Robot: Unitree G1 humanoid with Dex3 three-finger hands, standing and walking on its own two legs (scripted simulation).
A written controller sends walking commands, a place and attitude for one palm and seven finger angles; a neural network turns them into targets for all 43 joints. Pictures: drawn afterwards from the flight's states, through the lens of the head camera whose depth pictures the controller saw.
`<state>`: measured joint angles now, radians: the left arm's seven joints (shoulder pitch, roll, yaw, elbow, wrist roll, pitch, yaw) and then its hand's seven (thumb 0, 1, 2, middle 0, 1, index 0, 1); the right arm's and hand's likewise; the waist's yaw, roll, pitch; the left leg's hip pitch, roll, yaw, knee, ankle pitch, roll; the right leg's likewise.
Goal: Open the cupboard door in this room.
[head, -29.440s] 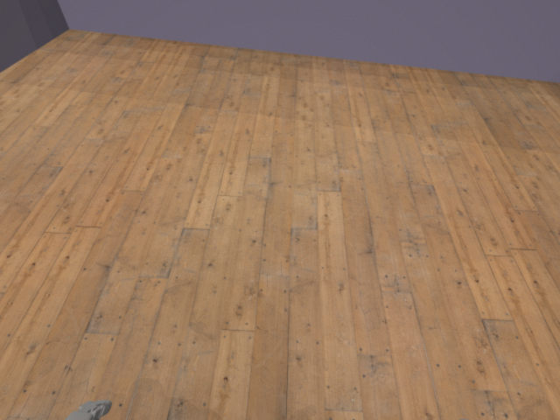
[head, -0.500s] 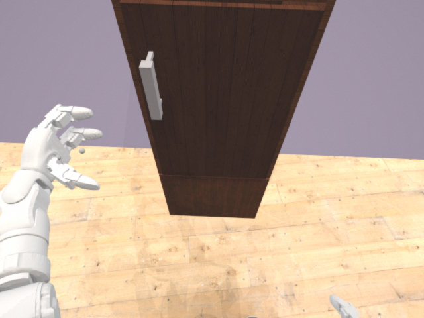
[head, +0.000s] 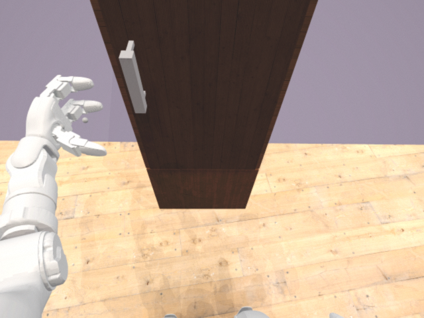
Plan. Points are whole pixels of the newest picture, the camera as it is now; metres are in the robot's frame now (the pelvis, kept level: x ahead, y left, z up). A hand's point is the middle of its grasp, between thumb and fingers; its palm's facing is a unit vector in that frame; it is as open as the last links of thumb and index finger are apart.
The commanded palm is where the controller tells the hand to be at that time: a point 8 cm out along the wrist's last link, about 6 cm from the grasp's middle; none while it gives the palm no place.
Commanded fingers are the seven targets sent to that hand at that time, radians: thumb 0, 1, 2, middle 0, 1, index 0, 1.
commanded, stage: move the hooked fingers beside the handle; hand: left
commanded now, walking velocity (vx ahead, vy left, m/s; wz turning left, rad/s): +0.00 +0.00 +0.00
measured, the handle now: (136, 78) +0.59 +0.16 +0.09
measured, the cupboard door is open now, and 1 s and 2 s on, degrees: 0 0 0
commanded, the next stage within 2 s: slide the fingers in behind the handle in 1.66 s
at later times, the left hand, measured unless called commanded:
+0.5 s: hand (106, 88) +0.54 +0.21 +0.11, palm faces -0.03 -1.00 +0.00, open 14.0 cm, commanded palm +0.53 +0.26 +0.10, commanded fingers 0.00 -0.50 0.30 -0.30 -1.20 -0.30 -1.20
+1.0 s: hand (106, 89) +0.55 +0.22 +0.10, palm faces -0.03 -1.00 +0.01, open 14.0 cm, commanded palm +0.52 +0.25 +0.10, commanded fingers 0.00 -0.50 0.30 -0.30 -1.20 -0.30 -1.20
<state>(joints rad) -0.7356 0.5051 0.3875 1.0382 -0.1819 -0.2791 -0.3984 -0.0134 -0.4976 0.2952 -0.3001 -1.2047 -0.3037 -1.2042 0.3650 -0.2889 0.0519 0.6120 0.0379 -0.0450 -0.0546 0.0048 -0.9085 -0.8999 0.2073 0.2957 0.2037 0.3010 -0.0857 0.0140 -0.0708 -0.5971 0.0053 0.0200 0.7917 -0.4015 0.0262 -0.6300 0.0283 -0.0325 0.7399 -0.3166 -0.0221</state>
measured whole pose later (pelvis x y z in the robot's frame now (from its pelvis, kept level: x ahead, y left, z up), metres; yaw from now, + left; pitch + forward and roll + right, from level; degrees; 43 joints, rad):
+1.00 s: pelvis +0.03 +0.01 -0.01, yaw -1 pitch +21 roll -4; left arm -0.98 0.59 0.43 1.18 -0.10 -0.29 -0.34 -0.01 -0.50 0.30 -0.30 -1.20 -0.30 -1.21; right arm 0.45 -0.28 0.04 0.60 -0.01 0.08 0.00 0.00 -0.91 -0.90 0.21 0.30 0.20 0.30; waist -0.17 0.03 -0.09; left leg -0.77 0.03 0.01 0.87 -0.46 0.04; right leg -0.78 0.05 -0.04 0.76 -0.34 -0.01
